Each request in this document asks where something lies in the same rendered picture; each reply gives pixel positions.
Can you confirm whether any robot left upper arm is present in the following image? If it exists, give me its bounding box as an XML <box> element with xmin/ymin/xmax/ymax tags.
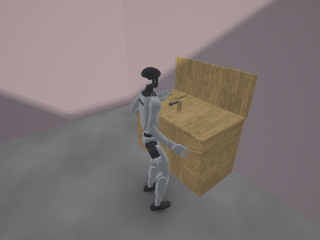
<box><xmin>130</xmin><ymin>88</ymin><xmax>145</xmax><ymax>114</ymax></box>

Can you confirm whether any robot left hand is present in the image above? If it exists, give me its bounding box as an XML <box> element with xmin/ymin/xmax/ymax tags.
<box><xmin>157</xmin><ymin>89</ymin><xmax>172</xmax><ymax>102</ymax></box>

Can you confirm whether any counter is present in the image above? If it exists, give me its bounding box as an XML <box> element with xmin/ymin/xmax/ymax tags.
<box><xmin>136</xmin><ymin>56</ymin><xmax>258</xmax><ymax>197</ymax></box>

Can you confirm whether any robot right forearm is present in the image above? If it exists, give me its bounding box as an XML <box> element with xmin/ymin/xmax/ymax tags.
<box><xmin>150</xmin><ymin>127</ymin><xmax>176</xmax><ymax>150</ymax></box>

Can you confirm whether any tap lever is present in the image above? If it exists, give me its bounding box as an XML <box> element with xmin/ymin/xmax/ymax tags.
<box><xmin>169</xmin><ymin>101</ymin><xmax>179</xmax><ymax>106</ymax></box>

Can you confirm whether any left robot foot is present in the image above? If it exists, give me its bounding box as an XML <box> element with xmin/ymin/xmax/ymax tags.
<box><xmin>143</xmin><ymin>183</ymin><xmax>156</xmax><ymax>192</ymax></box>

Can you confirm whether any robot right hand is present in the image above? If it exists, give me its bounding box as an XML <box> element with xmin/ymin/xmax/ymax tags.
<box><xmin>173</xmin><ymin>144</ymin><xmax>191</xmax><ymax>158</ymax></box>

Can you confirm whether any left robot thigh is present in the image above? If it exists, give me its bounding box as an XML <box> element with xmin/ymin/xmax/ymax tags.
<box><xmin>141</xmin><ymin>135</ymin><xmax>160</xmax><ymax>167</ymax></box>

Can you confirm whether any robot right upper arm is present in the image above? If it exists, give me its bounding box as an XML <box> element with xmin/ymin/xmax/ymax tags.
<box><xmin>147</xmin><ymin>97</ymin><xmax>162</xmax><ymax>135</ymax></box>

